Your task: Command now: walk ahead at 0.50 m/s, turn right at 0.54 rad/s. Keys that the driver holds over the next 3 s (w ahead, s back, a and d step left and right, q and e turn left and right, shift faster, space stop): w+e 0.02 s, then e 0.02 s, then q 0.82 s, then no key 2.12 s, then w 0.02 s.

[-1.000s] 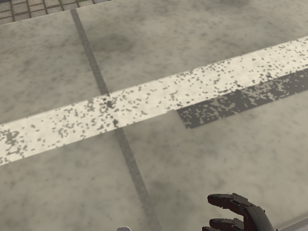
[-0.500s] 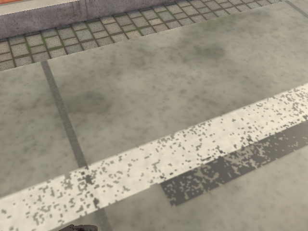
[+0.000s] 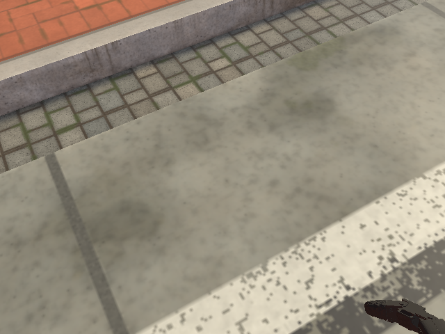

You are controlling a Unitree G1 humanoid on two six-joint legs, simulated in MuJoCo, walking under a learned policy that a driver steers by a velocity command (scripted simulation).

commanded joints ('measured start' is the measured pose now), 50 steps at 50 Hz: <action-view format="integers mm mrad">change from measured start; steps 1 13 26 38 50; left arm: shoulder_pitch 61 -65 -263 -286 -191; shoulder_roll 172 95 91 136 194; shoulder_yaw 42 5 -22 -9 22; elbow -53 -108 -204 -248 -194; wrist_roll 9 41 12 27 8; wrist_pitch -1 51 92 63 82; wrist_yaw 15 -3 36 48 11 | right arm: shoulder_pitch -140 229 290 285 250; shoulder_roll -80 -90 -189 -158 -149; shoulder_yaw -14 -25 -95 -95 -54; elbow -119 50 24 6 -48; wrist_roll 12 35 4 15 6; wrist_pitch -25 -42 60 97 72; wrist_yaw -3 -22 -11 7 -5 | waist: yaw -1 -64 -117 -136 -122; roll -118 38 108 -167 -121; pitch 1 -118 -62 -41 -100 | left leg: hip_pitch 23 534 319 105 637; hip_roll -64 114 47 -141 -76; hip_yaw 34 -219 -415 4 -10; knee -88 -345 -439 464 -408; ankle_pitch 3 690 -287 -380 -132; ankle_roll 14 265 248 -11 72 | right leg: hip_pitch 51 -426 -323 -122 -261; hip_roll -254 -119 -83 -357 -345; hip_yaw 201 -72 -106 -35 -159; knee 50 856 463 49 307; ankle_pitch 619 -125 -129 521 340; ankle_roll -76 138 123 -79 45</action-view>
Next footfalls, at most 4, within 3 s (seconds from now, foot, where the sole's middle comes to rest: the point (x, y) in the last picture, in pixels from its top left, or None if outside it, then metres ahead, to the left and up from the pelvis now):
0.12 left None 0.26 0.12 -0.78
0.60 right None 0.22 -0.07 -0.78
1.00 left None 0.13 0.14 -0.78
1.36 right None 0.20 -0.05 -0.78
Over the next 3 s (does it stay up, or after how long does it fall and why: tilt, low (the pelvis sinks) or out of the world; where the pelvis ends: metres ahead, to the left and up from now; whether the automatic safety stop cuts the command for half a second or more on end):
stays up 0.14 0.02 0.00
